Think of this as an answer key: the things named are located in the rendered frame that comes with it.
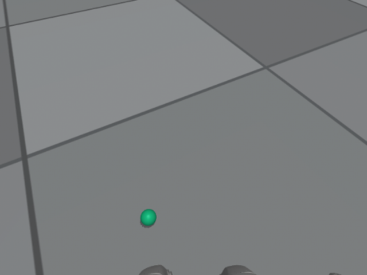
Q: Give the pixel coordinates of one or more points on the ball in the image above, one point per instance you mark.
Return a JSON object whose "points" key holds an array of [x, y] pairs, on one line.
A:
{"points": [[148, 217]]}

